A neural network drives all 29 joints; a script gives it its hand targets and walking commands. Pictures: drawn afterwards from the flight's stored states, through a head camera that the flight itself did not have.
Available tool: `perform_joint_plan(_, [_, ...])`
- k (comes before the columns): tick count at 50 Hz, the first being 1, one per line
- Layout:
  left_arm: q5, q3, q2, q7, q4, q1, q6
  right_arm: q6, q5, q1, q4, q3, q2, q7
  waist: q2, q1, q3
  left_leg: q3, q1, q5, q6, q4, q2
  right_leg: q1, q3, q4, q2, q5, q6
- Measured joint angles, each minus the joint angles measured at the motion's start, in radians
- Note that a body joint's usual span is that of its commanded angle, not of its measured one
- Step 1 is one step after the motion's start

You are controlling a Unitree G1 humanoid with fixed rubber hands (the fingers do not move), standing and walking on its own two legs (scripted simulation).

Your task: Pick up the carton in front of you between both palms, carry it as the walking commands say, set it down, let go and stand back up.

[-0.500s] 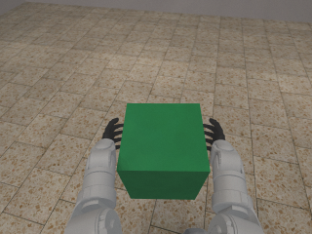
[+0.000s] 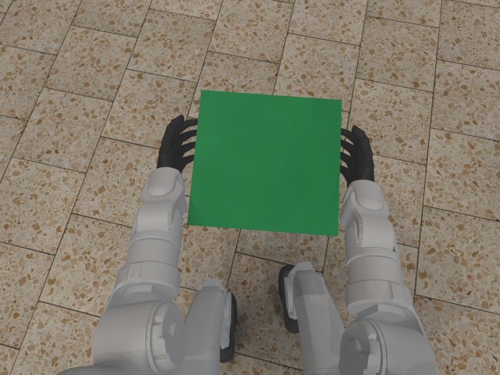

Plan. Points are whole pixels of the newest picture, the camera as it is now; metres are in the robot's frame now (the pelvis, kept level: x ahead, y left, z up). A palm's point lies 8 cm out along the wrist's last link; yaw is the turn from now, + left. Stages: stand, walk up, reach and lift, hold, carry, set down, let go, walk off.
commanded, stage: set down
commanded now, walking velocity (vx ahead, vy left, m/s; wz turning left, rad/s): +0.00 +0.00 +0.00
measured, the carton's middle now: (263, 175) +0.42 -0.04 -0.14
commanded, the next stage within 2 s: none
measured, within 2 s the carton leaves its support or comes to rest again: neither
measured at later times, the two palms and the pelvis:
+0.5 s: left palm (207, 168) +0.47 +0.08 -0.22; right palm (348, 182) +0.41 -0.22 -0.22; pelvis -0.02 +0.01 -0.13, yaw +2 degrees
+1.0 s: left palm (227, 172) +0.51 +0.05 -0.37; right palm (340, 189) +0.43 -0.24 -0.37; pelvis -0.04 +0.01 -0.23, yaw +3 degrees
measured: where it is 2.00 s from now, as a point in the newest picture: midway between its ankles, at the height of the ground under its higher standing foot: (259, 324)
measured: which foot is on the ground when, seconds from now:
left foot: down 0.00-1.00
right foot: down 0.00-1.00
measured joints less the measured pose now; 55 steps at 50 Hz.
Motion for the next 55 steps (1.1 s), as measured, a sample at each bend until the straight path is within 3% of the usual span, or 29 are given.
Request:
perform_joint_plan(12, [0.045, 0.051, -0.006, 0.030, 0.075, -0.122, 0.059, 0.060, -0.038, -0.126, 0.090, -0.073, -0.047, 0.041, 0.014, -0.027, -0.107, 0.020, -0.288, -0.073, 0.011, 0.234, -0.014, -0.293, 0.013, 0.230, -0.009, -0.063, 0.012])
perform_joint_plan(26, [0.002, -0.002, 0.038, 0.089, 0.122, -0.288, 0.071, 0.064, 0.019, -0.271, 0.133, -0.089, -0.126, 0.040, 0.017, -0.058, -0.060, 0.035, -0.579, -0.120, 0.011, 0.488, -0.028, -0.588, 0.020, 0.476, -0.018, -0.098, 0.017])
perform_joint_plan(40, [-0.010, -0.025, 0.098, 0.113, 0.208, -0.484, 0.090, 0.085, 0.030, -0.430, 0.178, -0.119, -0.186, 0.039, 0.029, -0.078, 0.051, 0.038, -0.781, -0.139, 0.002, 0.689, -0.039, -0.790, 0.015, 0.665, -0.026, -0.105, 0.013])
perform_joint_plan(51, [-0.080, -0.117, 0.175, 0.141, 0.282, -0.624, 0.077, 0.072, 0.081, -0.545, 0.227, -0.094, -0.249, 0.020, 0.031, -0.098, 0.201, 0.039, -0.886, -0.151, -0.004, 0.828, -0.047, -0.895, 0.010, 0.796, -0.033, -0.109, 0.009])
perform_joint_plan(55, [-0.121, -0.171, 0.209, 0.158, 0.304, -0.652, 0.070, 0.068, 0.132, -0.600, 0.288, -0.037, -0.304, 0.022, 0.022, -0.121, 0.254, 0.043, -0.906, -0.163, -0.003, 0.875, -0.044, -0.918, 0.012, 0.839, -0.029, -0.112, 0.011])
